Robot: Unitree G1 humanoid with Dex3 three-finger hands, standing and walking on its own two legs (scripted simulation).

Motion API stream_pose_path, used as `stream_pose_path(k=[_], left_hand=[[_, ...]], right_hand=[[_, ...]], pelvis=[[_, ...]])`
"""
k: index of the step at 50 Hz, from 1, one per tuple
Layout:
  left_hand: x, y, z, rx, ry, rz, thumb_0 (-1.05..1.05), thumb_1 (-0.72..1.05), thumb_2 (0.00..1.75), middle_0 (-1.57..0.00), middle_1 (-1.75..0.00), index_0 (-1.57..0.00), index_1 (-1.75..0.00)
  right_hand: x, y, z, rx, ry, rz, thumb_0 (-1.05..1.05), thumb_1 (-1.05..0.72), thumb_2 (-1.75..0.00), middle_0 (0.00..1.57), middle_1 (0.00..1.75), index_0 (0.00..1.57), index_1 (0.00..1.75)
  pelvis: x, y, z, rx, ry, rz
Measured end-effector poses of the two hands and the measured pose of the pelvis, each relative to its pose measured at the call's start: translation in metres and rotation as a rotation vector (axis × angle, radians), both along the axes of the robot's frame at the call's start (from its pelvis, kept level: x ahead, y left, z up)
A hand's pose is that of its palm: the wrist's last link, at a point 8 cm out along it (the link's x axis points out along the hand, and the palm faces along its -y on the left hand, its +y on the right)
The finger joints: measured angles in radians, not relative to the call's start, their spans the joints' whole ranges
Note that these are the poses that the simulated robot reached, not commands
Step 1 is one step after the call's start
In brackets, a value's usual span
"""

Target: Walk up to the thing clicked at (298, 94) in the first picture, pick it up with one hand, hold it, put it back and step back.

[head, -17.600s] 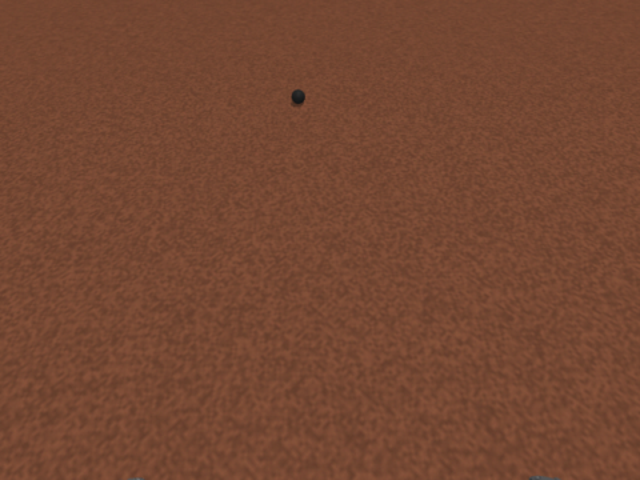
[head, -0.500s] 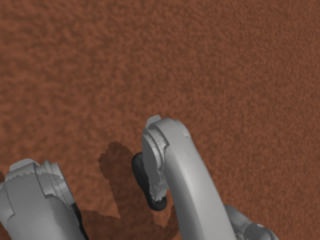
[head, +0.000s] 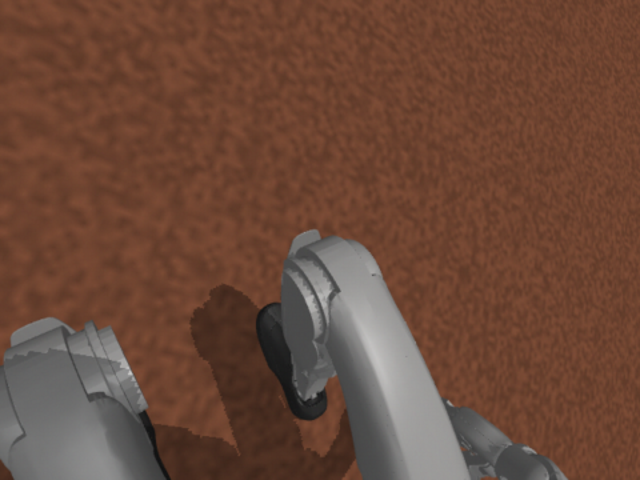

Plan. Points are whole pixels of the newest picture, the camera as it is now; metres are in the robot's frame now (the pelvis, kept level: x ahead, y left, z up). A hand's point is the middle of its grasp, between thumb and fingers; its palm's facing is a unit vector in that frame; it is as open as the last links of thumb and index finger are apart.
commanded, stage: close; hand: left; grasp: from above
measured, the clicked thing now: out of the picture +0.46 +0.33 -0.26
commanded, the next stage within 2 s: settle in 0.44 s
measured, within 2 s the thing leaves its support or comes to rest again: leaves its support in 0.74 s
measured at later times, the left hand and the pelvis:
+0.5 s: hand out of the picture +0.44 +0.32 -0.25, palm faces -0.44 -0.17 -0.88, open 9.9 cm; pelvis +0.00 +0.00 +0.00, yaw +0 degrees
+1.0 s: hand out of the picture +0.45 +0.34 -0.18, palm faces -0.38 -0.12 -0.92, open 9.8 cm; pelvis +0.00 +0.00 +0.01, yaw +2 degrees
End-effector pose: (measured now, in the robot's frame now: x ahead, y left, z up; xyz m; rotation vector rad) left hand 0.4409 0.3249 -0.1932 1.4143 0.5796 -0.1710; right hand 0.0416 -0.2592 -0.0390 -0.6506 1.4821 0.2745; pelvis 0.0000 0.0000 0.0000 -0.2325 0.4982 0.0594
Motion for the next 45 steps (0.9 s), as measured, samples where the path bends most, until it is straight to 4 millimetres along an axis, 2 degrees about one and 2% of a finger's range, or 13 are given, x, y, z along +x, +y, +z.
stream_pose_path(k=[15,34,38,45], left_hand=[[-0.001,-0.005,0.001,0.017,-0.005,0.018,0.0,0.0,0.71,-0.4,-1.01,-0.5,-0.93],[0.002,0.004,0.006,0.015,0.002,0.035,-0.01,-0.03,0.6,-0.53,-0.91,-0.63,-0.81],[0.006,0.006,0.012,0.016,-0.021,0.029,-0.01,-0.03,0.58,-0.55,-0.89,-0.65,-0.8],[0.009,0.013,0.041,0.036,-0.067,0.03,-0.01,-0.03,0.57,-0.56,-0.88,-0.66,-0.78]], right_hand=[[0.013,0.007,-0.01,0.06,-0.041,0.027,0.0,-0.9,-0.9,0.2,0.3,0.2,0.29],[-0.003,0.0,0.001,0.014,-0.003,-0.01,0.0,-0.91,-0.9,0.2,0.3,0.2,0.29],[0.0,0.001,0.001,0.012,-0.016,-0.019,0.0,-0.91,-0.9,0.2,0.3,0.2,0.29],[0.016,0.001,-0.005,0.037,-0.061,-0.046,0.0,-0.91,-0.9,0.2,0.3,0.2,0.29]], pelvis=[[0.0,0.0,0.0,0.002,-0.004,-0.003],[0.0,0.0,0.002,-0.001,0.001,-0.003],[0.001,0.001,0.003,-0.004,0.009,0.0],[0.004,0.001,0.006,0.003,0.04,0.009]])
